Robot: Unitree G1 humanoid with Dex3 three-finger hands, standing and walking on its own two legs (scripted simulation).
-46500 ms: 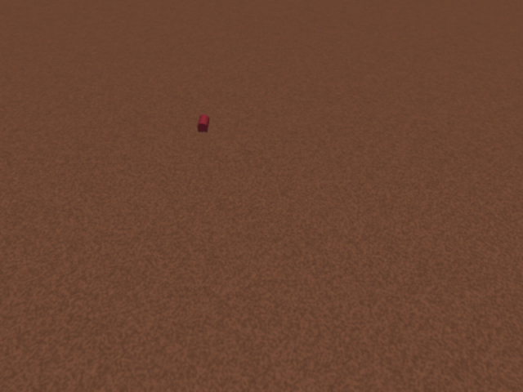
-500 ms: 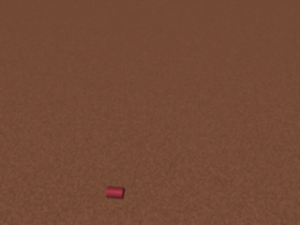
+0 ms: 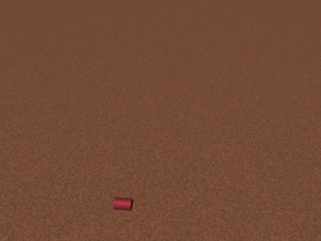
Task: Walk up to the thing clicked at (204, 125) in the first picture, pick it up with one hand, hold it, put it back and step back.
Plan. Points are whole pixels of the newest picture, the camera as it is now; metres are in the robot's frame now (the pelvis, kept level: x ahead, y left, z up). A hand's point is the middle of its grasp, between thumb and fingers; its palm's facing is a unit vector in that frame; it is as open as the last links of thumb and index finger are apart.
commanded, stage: stand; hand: left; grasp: from above
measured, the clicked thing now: (123, 203) +0.50 +0.23 -0.75
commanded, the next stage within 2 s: step back in 0.06 s
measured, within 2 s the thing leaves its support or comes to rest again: neither
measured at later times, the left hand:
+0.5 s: hand out of the picture +0.10 +0.33 -0.18, palm faces -0.01 -0.93 -0.36, open 7.4 cm
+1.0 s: hand out of the picture +0.00 +0.34 -0.15, palm faces -0.05 -0.91 -0.41, open 7.4 cm
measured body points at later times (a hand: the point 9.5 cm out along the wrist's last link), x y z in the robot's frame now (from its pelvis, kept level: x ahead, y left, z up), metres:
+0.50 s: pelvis -0.05 +0.07 -0.02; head +0.04 +0.10 +0.42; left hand +0.10 +0.38 -0.16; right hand +0.00 -0.25 -0.13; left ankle -0.04 +0.15 -0.75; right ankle -0.06 -0.09 -0.68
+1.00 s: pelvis -0.13 +0.08 -0.01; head -0.07 +0.07 +0.43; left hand +0.01 +0.38 -0.12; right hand -0.04 -0.24 -0.14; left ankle -0.17 +0.22 -0.68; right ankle -0.10 -0.04 -0.75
